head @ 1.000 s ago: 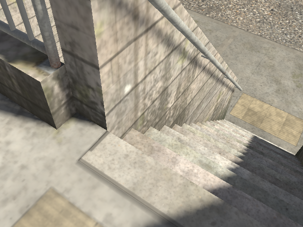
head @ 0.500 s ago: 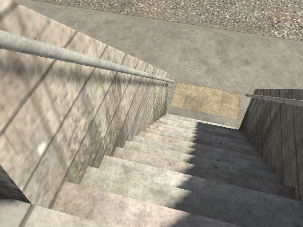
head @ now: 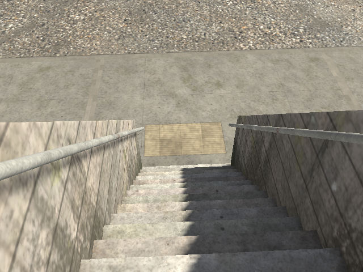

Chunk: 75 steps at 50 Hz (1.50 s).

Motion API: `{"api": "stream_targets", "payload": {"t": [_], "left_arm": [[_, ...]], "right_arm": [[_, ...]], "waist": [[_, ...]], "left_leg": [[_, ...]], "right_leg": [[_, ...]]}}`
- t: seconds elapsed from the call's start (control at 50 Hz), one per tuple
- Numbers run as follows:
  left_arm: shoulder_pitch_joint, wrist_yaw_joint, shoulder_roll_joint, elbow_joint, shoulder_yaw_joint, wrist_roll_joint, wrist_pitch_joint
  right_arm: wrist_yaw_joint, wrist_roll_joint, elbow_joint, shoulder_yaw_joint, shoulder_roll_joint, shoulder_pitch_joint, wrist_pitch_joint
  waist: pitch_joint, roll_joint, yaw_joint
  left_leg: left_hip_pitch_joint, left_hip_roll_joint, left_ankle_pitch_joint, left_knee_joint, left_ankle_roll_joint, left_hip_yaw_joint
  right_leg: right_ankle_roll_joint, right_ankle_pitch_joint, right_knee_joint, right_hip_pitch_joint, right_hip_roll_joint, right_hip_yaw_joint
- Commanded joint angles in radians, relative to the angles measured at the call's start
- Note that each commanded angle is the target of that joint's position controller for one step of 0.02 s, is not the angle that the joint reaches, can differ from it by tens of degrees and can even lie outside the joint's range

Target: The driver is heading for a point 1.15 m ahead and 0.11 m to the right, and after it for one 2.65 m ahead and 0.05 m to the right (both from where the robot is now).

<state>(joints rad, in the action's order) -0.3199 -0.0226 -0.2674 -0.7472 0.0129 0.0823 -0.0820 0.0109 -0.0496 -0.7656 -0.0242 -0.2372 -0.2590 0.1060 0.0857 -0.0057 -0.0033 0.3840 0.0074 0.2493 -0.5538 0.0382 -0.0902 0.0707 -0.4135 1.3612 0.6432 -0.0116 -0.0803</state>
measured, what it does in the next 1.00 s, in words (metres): goes down, turning right: right foot, then left foot 0.22 m lower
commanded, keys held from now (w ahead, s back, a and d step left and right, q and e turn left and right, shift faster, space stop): w+e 0.28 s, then w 0.72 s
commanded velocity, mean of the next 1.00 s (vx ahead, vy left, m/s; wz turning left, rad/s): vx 0.50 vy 0.00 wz -0.30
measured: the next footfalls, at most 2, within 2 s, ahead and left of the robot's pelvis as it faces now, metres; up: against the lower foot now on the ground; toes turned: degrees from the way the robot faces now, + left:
right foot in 0.36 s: +0.14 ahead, -0.18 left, +0.00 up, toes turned -18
left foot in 0.80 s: +0.32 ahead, +0.00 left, -0.22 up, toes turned -17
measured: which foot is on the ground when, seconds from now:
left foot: down 0.00-0.38, up 0.40-0.78, down 0.80-1.00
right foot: up 0.00-0.34, down 0.36-0.80, up 0.82-1.00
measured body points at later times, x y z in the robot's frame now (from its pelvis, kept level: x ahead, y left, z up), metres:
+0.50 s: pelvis +0.14 -0.07 -0.05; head +0.14 -0.07 +0.40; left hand +0.22 +0.18 -0.19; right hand +0.09 -0.35 -0.18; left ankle +0.14 +0.07 -0.66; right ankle +0.10 -0.16 -0.73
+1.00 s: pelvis +0.29 -0.05 -0.24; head +0.28 -0.04 +0.21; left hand +0.43 +0.16 -0.38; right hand +0.12 -0.26 -0.38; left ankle +0.28 +0.01 -0.95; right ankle +0.34 -0.24 -0.74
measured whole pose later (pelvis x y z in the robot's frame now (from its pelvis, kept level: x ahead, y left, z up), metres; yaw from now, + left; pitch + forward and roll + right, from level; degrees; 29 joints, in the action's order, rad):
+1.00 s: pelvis +0.29 -0.05 -0.24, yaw -17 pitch -2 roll +0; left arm -0.28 0.03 -0.21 -0.86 0.01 0.03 0.03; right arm 0.03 0.02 -1.05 0.00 -0.21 -0.56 0.05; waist 0.00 -0.02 0.01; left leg 0.28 0.08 0.45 -0.76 0.10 -0.06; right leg 0.02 -0.18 1.80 1.09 0.00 -0.11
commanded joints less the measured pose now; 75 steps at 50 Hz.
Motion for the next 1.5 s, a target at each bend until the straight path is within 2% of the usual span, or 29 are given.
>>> {"api": "stream_targets", "payload": {"t": [0.02, 0.12, 0.26, 0.28, 0.3, 0.34, 0.38, 0.4, 0.42, 0.54, 0.68, 0.76, 0.78, 0.8, 0.82, 0.84, 0.86, 0.88, 0.9, 0.92, 1.0, 1.06, 1.3, 1.36, 1.4, 1.42, 1.44, 1.46, 1.5], "left_arm": [[0.045, -0.017, -0.006, 0.057, -0.012, 0.008, -0.004], [0.057, -0.083, -0.016, 0.029, 0.003, 0.006, 0.003], [0.081, -0.075, -0.012, 0.056, 0.007, 0.005, 0.006], [0.096, -0.077, -0.006, 0.062, 0.005, -0.001, -0.001], [0.121, 0.0, -0.024, 0.016, 0.046, -0.098, 0.085], [-0.01, 0.032, -0.017, -0.049, 0.049, -0.079, 0.14], [-0.505, 0.048, -0.074, -0.198, 0.087, -0.092, 0.123], [-0.35, 0.046, -0.184, -0.199, 0.094, -0.097, 0.104], [-0.276, 0.045, -0.192, -0.158, 0.085, -0.132, 0.088], [0.058, 0.015, -0.104, -0.091, 0.043, -0.051, 0.025], [0.059, 0.09, -0.103, -0.085, 0.046, -0.07, -0.011], [-0.118, 0.137, -0.101, -0.149, 0.056, -0.021, 0.084], [-0.267, -0.006, -0.003, -0.156, -0.05, 0.126, 0.046], [-0.149, -0.079, -0.082, -0.178, -0.022, 0.079, 0.032], [-0.266, -0.114, -0.029, -0.177, 0.009, 0.003, 0.006], [-0.321, -0.11, -0.055, -0.123, 0.027, -0.054, -0.011], [-0.268, -0.088, -0.105, -0.099, 0.024, -0.06, -0.032], [-0.247, -0.067, -0.063, -0.05, -0.019, -0.041, -0.024], [-0.139, -0.029, -0.085, -0.011, -0.018, -0.045, -0.019], [0.161, 0.072, -0.139, -0.016, 0.047, -0.043, 0.062], [0.154, 0.051, 0.055, -0.001, -0.016, -0.057, 0.121], [0.034, 0.04, 0.002, -0.102, 0.021, -0.044, 0.127], [0.423, -0.015, 0.051, 0.017, 0.039, -0.093, 0.061], [0.053, 0.013, -0.061, -0.096, 0.079, -0.094, 0.045], [-0.253, 0.011, -0.096, -0.218, 0.103, -0.066, 0.067], [-0.3, 0.012, -0.109, -0.224, 0.106, -0.067, 0.084], [-0.285, -0.007, -0.104, -0.235, 0.069, -0.046, 0.076], [-0.361, -0.076, -0.171, -0.231, 0.064, 0.108, 0.048], [-0.178, -0.1, -0.1, -0.216, 0.05, 0.105, 0.02]], "right_arm": [[-0.032, -0.001, 0.043, 0.016, -0.049, -0.006, 0.023], [-0.03, -0.041, -0.072, 0.04, -0.102, -0.214, 0.016], [-0.028, -0.07, -0.146, 0.032, -0.064, -0.243, 0.001], [-0.034, -0.068, -0.142, 0.029, -0.063, -0.228, -0.002], [-0.01, 0.043, -0.165, 0.094, -0.193, -0.277, -0.022], [0.012, 0.042, -0.143, 0.085, -0.164, -0.246, -0.031], [0.003, 0.061, -0.118, 0.124, -0.27, -0.003, -0.05], [-0.024, 0.065, -0.036, 0.114, -0.155, -0.029, -0.07], [-0.06, 0.047, -0.009, 0.091, -0.084, -0.084, -0.094], [-0.07, 0.036, -0.063, 0.122, -0.101, -0.166, -0.177], [0.0, 0.033, 0.04, 0.094, -0.069, 0.025, -0.174], [0.005, 0.063, -0.033, 0.087, -0.068, -0.086, -0.158], [0.054, -0.119, -0.089, 0.059, -0.048, -0.208, -0.115], [0.065, -0.097, -0.155, 0.127, -0.139, -0.498, -0.115], [0.093, -0.091, -0.202, 0.154, -0.293, -0.634, -0.101], [0.117, -0.077, -0.188, 0.152, -0.361, -0.535, -0.088], [0.13, -0.098, -0.157, 0.127, -0.302, -0.434, -0.075], [0.134, -0.056, -0.136, 0.111, -0.275, -0.226, -0.057], [0.135, -0.07, -0.152, 0.069, -0.163, -0.149, -0.034], [0.036, 0.121, -0.159, 0.086, -0.154, -0.199, -0.044], [-0.016, 0.087, -0.156, 0.013, -0.076, -0.139, 0.001], [-0.015, 0.094, -0.211, 0.038, -0.126, -0.277, 0.004], [-0.039, 0.003, -0.168, 0.041, -0.025, -0.342, -0.053], [-0.048, -0.006, -0.176, 0.061, -0.092, -0.223, -0.049], [-0.038, 0.014, -0.197, 0.078, -0.109, -0.207, -0.048], [-0.039, 0.01, -0.201, 0.091, -0.078, -0.257, -0.052], [-0.052, 0.039, -0.169, 0.073, 0.002, -0.377, -0.054], [0.077, -0.037, -0.14, 0.059, -0.112, -0.4, -0.028], [0.078, 0.035, -0.064, 0.062, -0.077, -0.249, -0.002]], "waist": [[0.002, 0.048, -0.012], [-0.017, 0.088, -0.073], [-0.071, 0.054, -0.06], [-0.068, 0.065, -0.06], [-0.111, 0.021, -0.032], [-0.053, 0.107, 0.016], [0.018, 0.073, 0.36], [-0.081, -0.28, 0.199], [-0.101, -0.185, 0.116], [-0.101, -0.011, -0.093], [-0.1, -0.072, -0.067], [-0.17, -0.046, 0.031], [-0.307, 0.066, 0.017], [-0.204, 0.104, -0.229], [-0.051, 0.297, -0.182], [0.068, 0.22, -0.075], [0.006, 0.145, -0.064], [-0.112, 0.141, 0.007], [-0.197, -0.018, 0.044], [-0.081, -0.013, -0.009], [-0.291, -0.023, 0.094], [-0.174, 0.151, 0.054], [-0.296, 0.076, -0.191], [-0.142, 0.103, -0.027], [-0.049, -0.014, 0.105], [-0.097, -0.196, 0.137], [-0.023, -0.262, 0.004], [0.206, -0.362, 0.099], [-0.116, -0.012, 0.043]], "left_leg": [[-0.185, -0.285, -0.267, 0.303, 0.231, 0.286], [-0.206, -0.248, -0.453, 0.233, 0.231, 0.061], [-0.259, -0.377, -0.367, 0.113, 0.211, 0.063], [-0.24, -0.367, -0.353, 0.09, 0.196, 0.039], [-0.236, -0.383, -0.437, 0.014, 0.119, 0.008], [-0.031, -0.282, -0.634, -0.175, 0.011, -0.161], [0.332, -0.179, -0.584, -0.807, -0.038, -0.158], [0.518, -0.022, 0.306, -1.077, -0.072, -0.087], [0.476, -0.059, 0.309, -1.022, -0.062, 0.114], [0.159, 0.002, -0.155, -0.777, -0.051, 0.126], [-0.07, 0.057, -0.674, -0.214, -0.067, 0.111], [-0.204, -0.045, -0.57, 0.29, 0.0, 0.036], [-0.334, -0.2, -0.54, 0.382, 0.045, 0.204], [-0.499, -0.145, -0.553, 0.279, 0.136, 0.099], [-0.716, -0.166, -0.91, -0.156, 0.264, 0.244], [-0.747, -0.322, -0.876, -0.087, 0.304, 0.47], [-0.708, -0.363, -0.811, -0.085, 0.296, 0.472], [-0.53, -0.493, -0.075, 0.07, 0.364, 0.779], [-0.378, -0.382, 0.206, 0.16, 0.22, 0.661], [-0.274, -0.432, 0.11, 0.227, 0.178, 0.656], [0.294, -0.153, 0.004, 0.153, 0.098, 0.366], [-0.001, -0.168, -0.029, 0.037, 0.123, 0.409], [-0.069, -0.087, 0.046, -0.272, 0.173, 0.349], [-0.116, -0.11, -0.226, -0.654, 0.194, 0.354], [0.058, -0.013, -0.225, -1.119, 0.159, 0.233], [0.303, 0.159, 0.529, -1.505, 0.114, 0.125], [0.648, 0.127, 0.735, -1.628, 0.084, 0.16], [0.698, 0.113, 0.482, -1.648, 0.059, 0.245], [0.917, -0.018, 0.04, -1.302, 0.058, 0.275]], "right_leg": [[0.03, 0.023, -0.045, 0.152, 0.14, -0.008], [-0.017, 0.231, -0.155, 0.176, 0.14, 0.087], [-0.103, 0.229, -0.121, 0.264, 0.148, 0.003], [-0.097, 0.212, -0.129, 0.242, 0.146, 0.022], [-0.132, 0.251, -0.278, 0.127, 0.095, 0.069], [-0.155, 0.304, -0.332, -0.303, -0.03, 0.256], [-0.21, 0.406, -0.548, -0.873, -0.081, 0.249], [-0.282, 1.059, -0.745, -0.779, 0.186, -0.144], [-0.302, 1.153, -0.786, -0.632, 0.275, -0.268], [-0.336, 0.259, -0.688, 0.011, 0.243, -0.169], [-0.223, -0.28, -0.449, 0.098, 0.15, -0.067], [-0.264, 0.067, -0.142, -0.143, 0.134, -0.08], [-0.185, -0.19, 0.041, 0.078, 0.21, -0.244], [-0.191, -0.248, 0.488, 0.158, 0.062, -0.185], [-0.131, -0.454, 0.955, 0.479, -0.207, -0.121], [-0.12, -0.322, 1.05, 0.655, -0.172, -0.173], [-0.104, -0.247, 1.15, 0.862, -0.15, -0.145], [-0.087, 0.011, 0.99, 1.015, 0.026, -0.223], [-0.107, 0.161, 0.895, 0.997, 0.03, -0.221], [-0.072, 0.045, 0.742, 0.692, 0.026, -0.06], [-0.023, 0.526, 0.007, 0.304, 0.05, 0.061], [-0.058, 0.717, -0.073, 0.262, 0.073, 0.028], [-0.103, 0.902, -1.003, -0.059, 0.063, 0.054], [-0.151, 0.99, -1.062, -0.355, 0.15, 0.027], [-0.143, 0.942, -1.115, -0.76, 0.119, 0.093], [-0.159, 0.849, -1.096, -0.875, 0.182, 0.02], [-0.17, 1.457, -0.591, -1.112, 0.308, -0.038], [-0.392, 1.189, -0.661, -1.228, 0.285, -0.092], [-0.444, 0.502, -0.879, -0.699, 0.426, -0.257]]}}
Keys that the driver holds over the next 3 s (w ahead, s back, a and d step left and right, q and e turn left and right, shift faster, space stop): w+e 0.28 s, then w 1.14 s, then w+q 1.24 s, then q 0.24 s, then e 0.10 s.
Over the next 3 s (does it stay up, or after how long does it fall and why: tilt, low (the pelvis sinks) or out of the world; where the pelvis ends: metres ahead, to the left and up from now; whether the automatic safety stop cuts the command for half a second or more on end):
stays up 1.17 -0.24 -1.06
